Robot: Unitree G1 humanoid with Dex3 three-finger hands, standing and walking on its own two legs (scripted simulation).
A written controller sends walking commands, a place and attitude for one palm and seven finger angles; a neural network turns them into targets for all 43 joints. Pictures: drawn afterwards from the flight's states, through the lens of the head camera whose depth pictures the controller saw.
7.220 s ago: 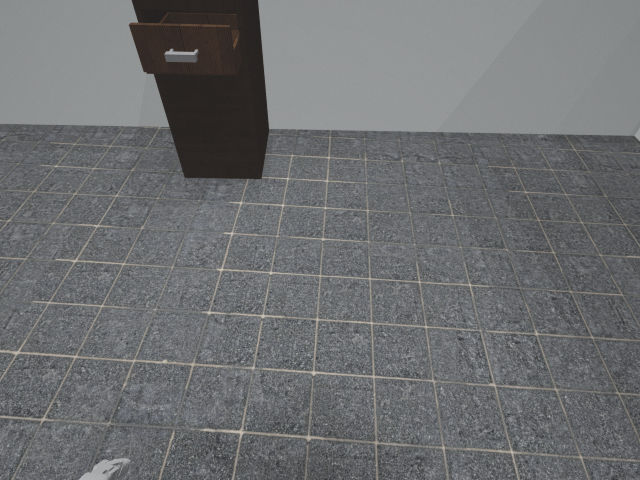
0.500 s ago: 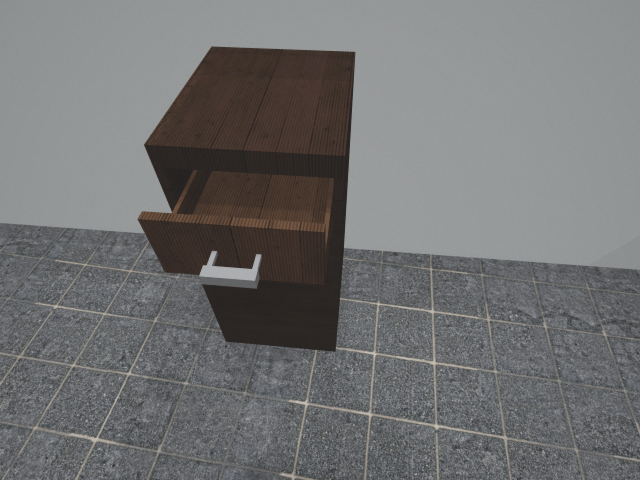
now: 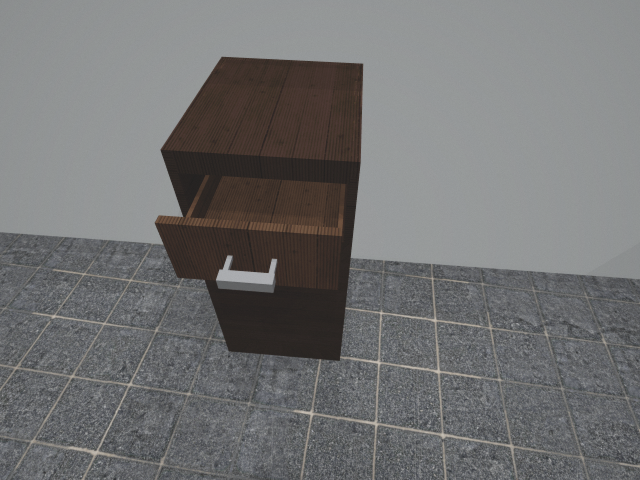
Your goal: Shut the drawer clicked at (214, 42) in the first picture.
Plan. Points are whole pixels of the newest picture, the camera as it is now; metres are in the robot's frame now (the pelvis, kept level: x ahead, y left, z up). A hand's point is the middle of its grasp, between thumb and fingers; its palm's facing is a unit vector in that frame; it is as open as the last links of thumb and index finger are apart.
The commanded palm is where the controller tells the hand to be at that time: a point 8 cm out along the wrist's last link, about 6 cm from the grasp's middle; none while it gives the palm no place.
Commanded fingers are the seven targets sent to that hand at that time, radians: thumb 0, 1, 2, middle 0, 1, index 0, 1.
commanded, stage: look again from close up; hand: left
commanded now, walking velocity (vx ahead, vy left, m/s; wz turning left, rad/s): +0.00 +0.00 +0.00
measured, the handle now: (249, 271) +0.48 +0.17 -0.09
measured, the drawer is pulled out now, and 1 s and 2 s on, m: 0.14 0.14 0.14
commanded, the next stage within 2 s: raise the hand and make a fist in 0.12 s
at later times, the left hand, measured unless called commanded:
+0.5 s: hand (213, 404) +0.21 +0.15 +0.01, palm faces +0.02 -1.00 +0.02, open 6.7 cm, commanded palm +0.12 +0.21 -0.05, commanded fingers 0.00 0.90 0.90 -0.50 -0.62 -0.50 -0.62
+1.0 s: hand (245, 415) +0.21 +0.11 -0.04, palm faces -0.18 -0.98 -0.01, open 4.1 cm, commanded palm +0.18 +0.20 -0.03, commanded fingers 0.00 0.90 0.90 -1.00 -1.17 -1.00 -1.17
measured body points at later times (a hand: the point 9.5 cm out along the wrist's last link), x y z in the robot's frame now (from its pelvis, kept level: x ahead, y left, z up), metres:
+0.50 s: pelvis -0.02 +0.01 -0.03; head -0.01 +0.01 +0.42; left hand +0.20 +0.20 +0.01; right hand +0.13 -0.26 -0.11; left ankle -0.02 +0.10 -0.73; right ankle -0.03 -0.11 -0.73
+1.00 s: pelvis -0.07 -0.03 -0.08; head +0.00 -0.04 +0.36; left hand +0.22 +0.17 -0.04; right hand +0.10 -0.24 -0.18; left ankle -0.02 +0.10 -0.73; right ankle -0.03 -0.11 -0.73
